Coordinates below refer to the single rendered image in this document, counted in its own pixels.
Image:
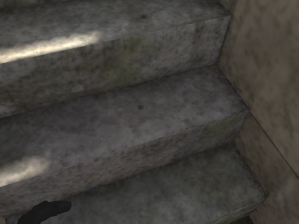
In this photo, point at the left robot hand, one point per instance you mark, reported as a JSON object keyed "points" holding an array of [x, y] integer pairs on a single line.
{"points": [[43, 211]]}

